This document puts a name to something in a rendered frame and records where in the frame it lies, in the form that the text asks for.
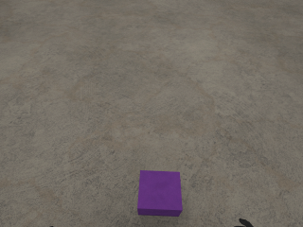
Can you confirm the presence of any carton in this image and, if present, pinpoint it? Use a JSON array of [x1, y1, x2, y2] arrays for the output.
[[137, 170, 183, 217]]

